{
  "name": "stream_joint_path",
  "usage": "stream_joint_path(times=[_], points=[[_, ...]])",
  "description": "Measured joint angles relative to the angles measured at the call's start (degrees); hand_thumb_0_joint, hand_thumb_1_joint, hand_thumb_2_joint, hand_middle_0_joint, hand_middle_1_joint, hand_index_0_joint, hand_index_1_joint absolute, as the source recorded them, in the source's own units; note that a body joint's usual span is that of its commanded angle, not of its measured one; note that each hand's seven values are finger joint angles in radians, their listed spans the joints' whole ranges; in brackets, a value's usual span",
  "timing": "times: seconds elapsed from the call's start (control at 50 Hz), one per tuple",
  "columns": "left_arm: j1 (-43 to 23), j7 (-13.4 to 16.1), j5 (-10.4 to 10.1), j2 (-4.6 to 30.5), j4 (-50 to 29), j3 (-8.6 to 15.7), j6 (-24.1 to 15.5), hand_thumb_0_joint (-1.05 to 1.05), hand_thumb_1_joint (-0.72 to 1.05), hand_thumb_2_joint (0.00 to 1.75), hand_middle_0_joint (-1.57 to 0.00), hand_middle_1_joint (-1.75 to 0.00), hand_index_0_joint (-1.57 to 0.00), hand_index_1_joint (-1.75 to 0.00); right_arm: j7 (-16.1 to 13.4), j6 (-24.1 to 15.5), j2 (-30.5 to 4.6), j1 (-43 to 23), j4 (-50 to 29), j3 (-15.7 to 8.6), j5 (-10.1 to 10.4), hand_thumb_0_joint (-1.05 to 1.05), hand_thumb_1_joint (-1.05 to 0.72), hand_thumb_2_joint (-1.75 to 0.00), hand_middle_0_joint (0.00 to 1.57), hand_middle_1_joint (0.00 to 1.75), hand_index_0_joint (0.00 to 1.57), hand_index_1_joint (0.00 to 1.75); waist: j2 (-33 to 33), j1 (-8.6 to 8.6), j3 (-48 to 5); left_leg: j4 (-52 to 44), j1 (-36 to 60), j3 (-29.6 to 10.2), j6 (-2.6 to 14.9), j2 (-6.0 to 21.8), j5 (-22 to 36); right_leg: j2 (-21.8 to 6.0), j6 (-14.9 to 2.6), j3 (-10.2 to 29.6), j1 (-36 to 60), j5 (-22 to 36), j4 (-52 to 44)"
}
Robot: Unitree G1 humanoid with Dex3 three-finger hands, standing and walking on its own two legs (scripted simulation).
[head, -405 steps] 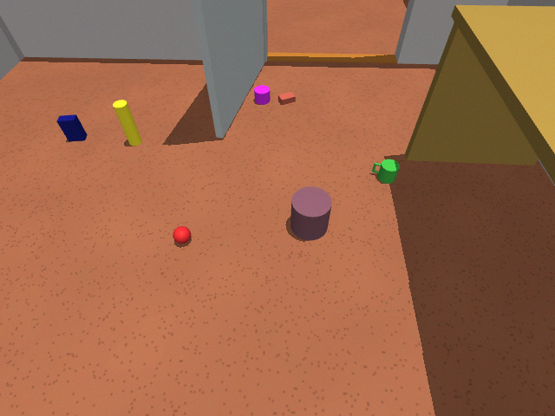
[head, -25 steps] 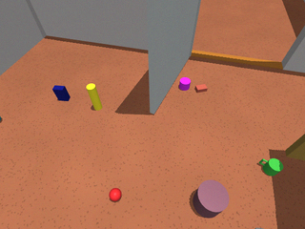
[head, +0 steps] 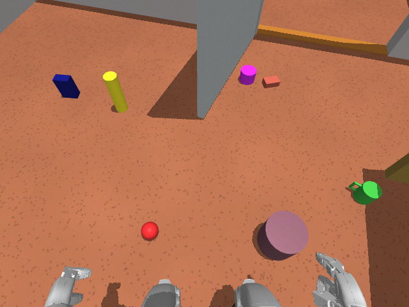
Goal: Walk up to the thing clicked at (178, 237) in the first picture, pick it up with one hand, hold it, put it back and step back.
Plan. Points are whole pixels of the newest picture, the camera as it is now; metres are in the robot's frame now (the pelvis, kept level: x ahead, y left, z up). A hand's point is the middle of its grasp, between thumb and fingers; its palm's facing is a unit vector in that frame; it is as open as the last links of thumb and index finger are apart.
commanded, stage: rise first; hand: left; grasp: from above
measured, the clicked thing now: (149, 230) +0.42 +0.23 -0.68
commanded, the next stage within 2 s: none
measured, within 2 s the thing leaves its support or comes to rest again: neither
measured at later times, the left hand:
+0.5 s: hand (104, 280) +0.20 +0.28 -0.30, palm faces -0.42 -0.59 -0.69, open 14.1 cm
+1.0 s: hand (120, 253) +0.29 +0.29 -0.46, palm faces -0.48 -0.18 -0.86, open 14.1 cm
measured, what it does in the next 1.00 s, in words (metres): lowers itself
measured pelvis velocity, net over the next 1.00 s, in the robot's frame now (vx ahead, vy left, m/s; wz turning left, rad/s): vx -0.09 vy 0.00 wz -0.07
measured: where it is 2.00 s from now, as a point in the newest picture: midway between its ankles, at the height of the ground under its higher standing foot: outside the picture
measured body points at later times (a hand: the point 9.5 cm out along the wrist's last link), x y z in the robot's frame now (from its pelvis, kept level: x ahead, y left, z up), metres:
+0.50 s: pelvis -0.03 +0.00 -0.15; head +0.14 +0.02 +0.26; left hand +0.22 +0.31 -0.26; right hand +0.18 -0.26 -0.26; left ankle +0.01 +0.13 -0.68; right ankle +0.00 -0.14 -0.68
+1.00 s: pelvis -0.09 +0.00 -0.31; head +0.13 +0.02 +0.08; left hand +0.32 +0.29 -0.41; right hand -0.01 -0.28 -0.44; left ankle +0.01 +0.12 -0.68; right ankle +0.00 -0.14 -0.68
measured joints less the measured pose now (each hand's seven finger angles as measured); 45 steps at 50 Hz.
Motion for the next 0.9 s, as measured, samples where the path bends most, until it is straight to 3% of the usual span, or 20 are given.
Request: stream_joint_path(times=[0.14, 0.24, 0.46, 0.74, 0.9], points=[[4.9, 0.4, 2.4, -0.1, -9.7, -1.0, 2.6, -0.01, -0.53, 1.0, -0.08, -1.05, -0.08, -1.06, -0.2, -1.6, 0.4, -2.1, -2.6, 0.2, -0.2, 0.01, -0.9, -0.9, 0.21, 0.3, 0.2, 0.3, 0.1, 0.17, -1.3, 7.5, -7.7, -0.9, 0.05, 0.2, -3.0, 0.1, 0.07, -0.5, -7.1, -2.8, 6.9], [4.1, 1.0, 5.5, 0.9, -10.3, -1.5, 2.5, -0.01, -0.55, 0.99, -0.08, -1.06, -0.08, -1.07, -0.1, -3.4, 0.3, -3.5, -4.0, 0.9, -0.6, 0.01, -0.9, -0.9, 0.21, 0.3, 0.2, 0.3, 0.2, 0.06, -2.8, 13.3, -14.5, -1.5, 0.07, 0.1, -4.9, 0.0, 0.05, -0.9, -13.6, -4.9, 12.5], [-8.4, 3.9, 18.5, 5.9, -4.3, -1.5, -6.9, -0.01, -0.53, 0.98, -0.07, -1.08, -0.07, -1.09, 2.0, -6.1, -1.9, -8.5, -2.2, 0.0, -0.7, 0.01, -0.87, -0.89, 0.21, 0.3, 0.2, 0.3, -0.3, -0.07, -6.6, 35.7, -40.4, -2.2, -0.22, -0.2, -11.4, -0.3, 0.02, -0.2, -39.6, -12.1, 35.7], [-29.6, 7.5, 33.2, 11.9, 8.0, -0.9, -14.7, -0.01, -0.53, 1.02, -0.07, -1.07, -0.07, -1.08, 4.5, -2.6, -2.2, -9.3, 4.1, -1.5, -2.1, 0.01, -0.87, -0.9, 0.2, 0.3, 0.2, 0.3, 1.0, 0.68, -4.1, 57.4, -66.1, -4.3, -0.75, 0.4, -12.7, 0.8, -0.59, -0.6, -65.3, -13.4, 57.4], [-37.0, 10.9, 40.9, 15.1, 15.1, -0.2, -18.5, -0.01, -0.53, 1.03, -0.07, -1.06, -0.07, -1.07, 4.8, 0.3, -1.5, -6.8, 6.8, -1.2, -3.3, 0.01, -0.88, -0.9, 0.2, 0.3, 0.2, 0.3, 0.8, -0.95, -2.4, 65.2, -74.1, -5.6, -0.63, 0.3, -11.8, 1.2, -0.37, -1.1, -72.8, -12.2, 64.4]])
